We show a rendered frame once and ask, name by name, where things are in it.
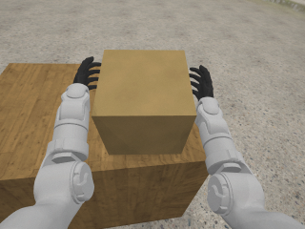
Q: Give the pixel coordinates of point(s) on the pedestal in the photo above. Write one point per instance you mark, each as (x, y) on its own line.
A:
(128, 189)

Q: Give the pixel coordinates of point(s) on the robot left hand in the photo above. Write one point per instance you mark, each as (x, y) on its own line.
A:
(83, 73)

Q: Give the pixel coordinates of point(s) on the robot left upper arm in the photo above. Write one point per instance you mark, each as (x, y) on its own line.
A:
(60, 190)

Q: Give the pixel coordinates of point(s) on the left robot forearm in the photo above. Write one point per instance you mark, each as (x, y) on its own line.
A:
(71, 127)

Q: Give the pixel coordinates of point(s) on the robot right hand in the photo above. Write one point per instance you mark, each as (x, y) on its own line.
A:
(205, 87)

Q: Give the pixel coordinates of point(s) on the carton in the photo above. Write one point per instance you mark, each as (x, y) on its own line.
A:
(143, 103)

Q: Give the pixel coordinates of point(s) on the robot right upper arm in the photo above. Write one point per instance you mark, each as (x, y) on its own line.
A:
(239, 199)

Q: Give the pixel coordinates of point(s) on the right robot forearm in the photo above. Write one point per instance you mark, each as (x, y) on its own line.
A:
(217, 141)

